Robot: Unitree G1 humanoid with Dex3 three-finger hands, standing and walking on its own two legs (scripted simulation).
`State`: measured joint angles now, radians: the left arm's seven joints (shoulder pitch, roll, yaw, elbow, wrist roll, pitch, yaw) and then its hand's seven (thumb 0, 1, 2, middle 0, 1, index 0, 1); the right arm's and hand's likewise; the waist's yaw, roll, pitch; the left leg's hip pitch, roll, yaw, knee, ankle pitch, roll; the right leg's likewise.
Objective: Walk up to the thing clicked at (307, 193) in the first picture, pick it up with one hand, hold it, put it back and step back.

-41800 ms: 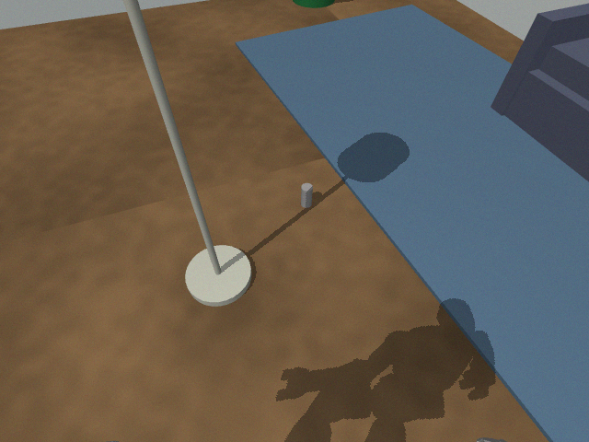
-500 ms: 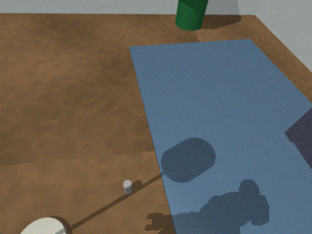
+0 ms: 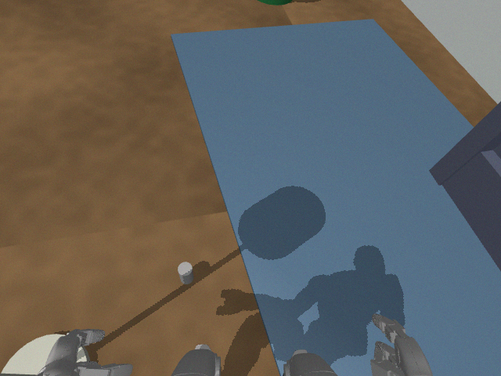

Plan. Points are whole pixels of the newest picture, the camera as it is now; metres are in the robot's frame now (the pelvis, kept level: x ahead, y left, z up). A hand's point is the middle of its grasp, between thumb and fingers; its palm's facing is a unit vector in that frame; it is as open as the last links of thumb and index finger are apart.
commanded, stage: rise first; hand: left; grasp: from above
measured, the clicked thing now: (186, 273) +0.46 +0.17 -0.69
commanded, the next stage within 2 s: none
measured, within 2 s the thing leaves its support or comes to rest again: neither
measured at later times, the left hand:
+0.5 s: hand out of the picture +0.12 +0.25 -0.21, palm faces -0.09 -0.91 -0.41, open 13.3 cm
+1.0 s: hand (133, 331) +0.22 +0.25 -0.37, palm faces -0.39 -0.59 -0.71, open 13.5 cm
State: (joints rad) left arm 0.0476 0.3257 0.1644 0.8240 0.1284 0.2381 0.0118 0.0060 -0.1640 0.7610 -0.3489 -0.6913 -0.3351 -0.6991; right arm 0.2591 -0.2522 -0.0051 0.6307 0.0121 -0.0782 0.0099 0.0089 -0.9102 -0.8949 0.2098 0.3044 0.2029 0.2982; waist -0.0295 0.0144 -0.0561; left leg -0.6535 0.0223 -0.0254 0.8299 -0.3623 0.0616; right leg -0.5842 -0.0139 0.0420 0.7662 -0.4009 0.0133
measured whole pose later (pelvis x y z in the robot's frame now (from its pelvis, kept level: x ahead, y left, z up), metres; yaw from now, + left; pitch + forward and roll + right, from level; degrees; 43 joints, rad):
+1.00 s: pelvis -0.05 -0.04 -0.21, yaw -2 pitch +32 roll -7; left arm -0.19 0.46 0.12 0.69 0.63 -0.01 0.07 0.00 -0.42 0.90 -0.20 -0.94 -0.19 -0.95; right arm 0.08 -0.29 -0.04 0.63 0.00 -0.17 0.03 0.01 -0.90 -0.89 0.21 0.30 0.20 0.30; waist -0.01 0.02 -0.18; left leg -1.70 0.01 -0.09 1.78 -0.64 0.01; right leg -1.64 0.01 0.02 1.78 -0.71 0.05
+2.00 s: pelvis -0.09 -0.03 -0.37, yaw -8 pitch +32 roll -13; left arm -0.86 0.68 0.07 1.35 1.23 -0.19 0.31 0.00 -0.48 0.95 -0.07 -1.08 -0.10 -1.04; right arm 0.16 -0.24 0.01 0.73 -0.11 -0.02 0.11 0.00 -0.92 -0.90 0.21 0.30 0.20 0.30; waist -0.15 0.01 -0.12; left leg -2.26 -0.01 -0.14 2.27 -0.60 0.05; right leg -2.14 0.05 0.00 2.22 -0.73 -0.01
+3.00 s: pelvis -0.08 -0.05 -0.39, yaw -11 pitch +34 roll -13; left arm -1.12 0.76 0.07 1.51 1.26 -0.05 0.30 0.01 -0.33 0.79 -0.18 -1.03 -0.23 -0.98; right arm 0.23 -0.27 0.11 0.67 -0.11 0.01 0.13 0.00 -0.92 -0.89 0.21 0.30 0.20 0.30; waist -0.31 0.03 -0.05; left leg -2.31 0.02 -0.19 2.35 -0.66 0.01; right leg -2.22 0.06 -0.04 2.28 -0.71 0.04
